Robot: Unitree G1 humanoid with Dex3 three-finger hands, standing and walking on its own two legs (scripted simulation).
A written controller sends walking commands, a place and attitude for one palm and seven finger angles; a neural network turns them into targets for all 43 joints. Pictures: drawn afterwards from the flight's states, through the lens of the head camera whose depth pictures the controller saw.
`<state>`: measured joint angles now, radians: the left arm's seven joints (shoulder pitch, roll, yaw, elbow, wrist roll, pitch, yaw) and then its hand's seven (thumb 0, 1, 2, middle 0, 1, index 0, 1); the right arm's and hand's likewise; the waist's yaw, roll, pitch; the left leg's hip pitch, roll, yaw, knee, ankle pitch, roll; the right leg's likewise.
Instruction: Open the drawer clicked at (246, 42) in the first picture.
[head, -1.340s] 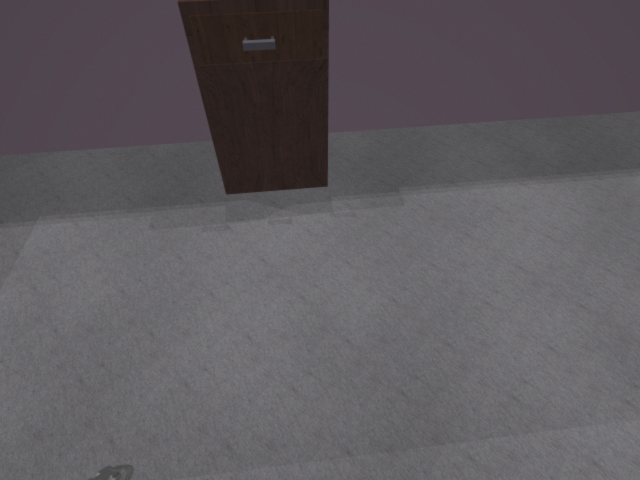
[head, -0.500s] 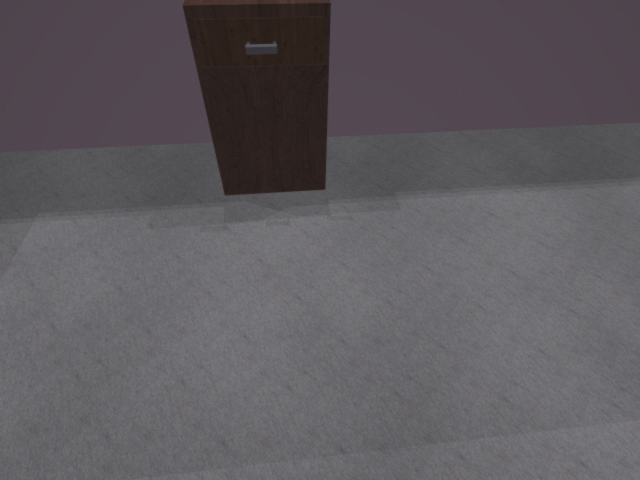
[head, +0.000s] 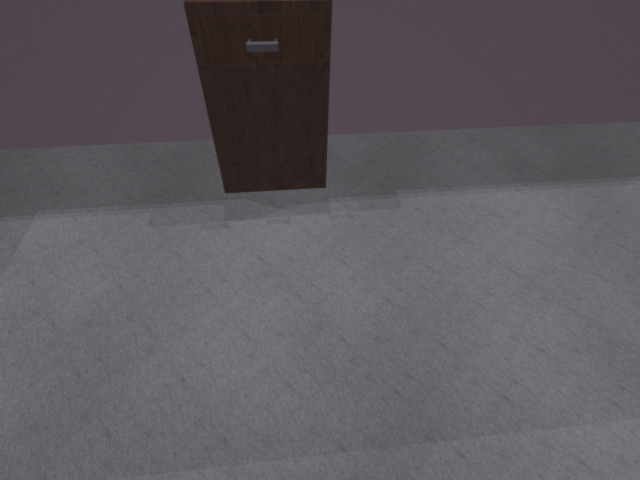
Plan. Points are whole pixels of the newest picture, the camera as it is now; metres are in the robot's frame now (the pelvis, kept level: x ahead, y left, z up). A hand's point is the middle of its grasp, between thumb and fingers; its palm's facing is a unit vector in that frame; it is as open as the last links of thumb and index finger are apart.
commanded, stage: look at it before walking up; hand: left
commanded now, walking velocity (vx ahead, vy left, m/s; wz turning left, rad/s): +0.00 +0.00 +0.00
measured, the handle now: (262, 44) +1.47 +0.29 -0.07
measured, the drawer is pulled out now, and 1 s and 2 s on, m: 0.00 0.00 0.00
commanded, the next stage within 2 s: walk to a spot facing it in 0.10 s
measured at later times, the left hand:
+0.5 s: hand out of the picture +0.03 +0.20 -0.19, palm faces +0.02 -0.98 -0.19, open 7.4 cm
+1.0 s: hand (252, 349) +0.37 +0.15 -0.19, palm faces -0.07 -0.97 -0.22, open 7.3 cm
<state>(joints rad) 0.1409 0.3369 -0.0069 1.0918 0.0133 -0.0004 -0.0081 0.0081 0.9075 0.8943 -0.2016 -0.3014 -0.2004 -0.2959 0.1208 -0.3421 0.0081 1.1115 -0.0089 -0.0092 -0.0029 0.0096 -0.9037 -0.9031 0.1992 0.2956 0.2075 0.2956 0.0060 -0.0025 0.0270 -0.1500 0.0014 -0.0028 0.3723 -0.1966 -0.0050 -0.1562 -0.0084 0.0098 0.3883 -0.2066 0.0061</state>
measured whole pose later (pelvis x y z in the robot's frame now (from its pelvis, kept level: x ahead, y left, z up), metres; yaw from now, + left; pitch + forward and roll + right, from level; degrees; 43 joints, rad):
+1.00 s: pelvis +0.24 -0.04 -0.03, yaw -4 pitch -1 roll +0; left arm 0.11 0.20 0.06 0.99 0.02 -0.07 -0.01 0.01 0.93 0.89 -0.20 -0.30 -0.19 -0.29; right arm 0.50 -0.11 -0.03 1.23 -0.01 -0.03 -0.02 0.01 -0.90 -0.90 0.20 0.30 0.21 0.30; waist -0.04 0.02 0.10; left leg -0.20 0.09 0.05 1.19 -0.46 0.02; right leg -0.43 -0.02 -0.18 0.68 -0.24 -0.09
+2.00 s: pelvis +0.64 -0.08 -0.01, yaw -4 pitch -1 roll +0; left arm 0.16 0.15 0.05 1.03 0.02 -0.05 0.03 0.00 0.94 0.89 -0.20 -0.30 -0.20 -0.30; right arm 0.32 -0.16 -0.04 1.11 -0.02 0.01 -0.01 0.01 -0.91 -0.90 0.19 0.29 0.20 0.29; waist -0.04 0.04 0.05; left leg -0.45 0.11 0.09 1.08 -0.40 -0.02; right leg -0.28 -0.08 -0.21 0.53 -0.23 -0.03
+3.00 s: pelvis +0.77 -0.04 -0.01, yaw +12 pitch +1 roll +0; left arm 0.44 0.14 0.04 1.13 0.03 -0.03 0.00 0.01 0.91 0.89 -0.20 -0.30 -0.20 -0.30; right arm 0.21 -0.21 -0.05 1.03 -0.02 0.01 0.03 0.01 -0.91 -0.90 0.19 0.29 0.20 0.29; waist 0.06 -0.01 0.03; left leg -0.31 0.07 0.12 0.56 -0.29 0.00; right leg -0.10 -0.13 -0.17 0.44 -0.33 0.06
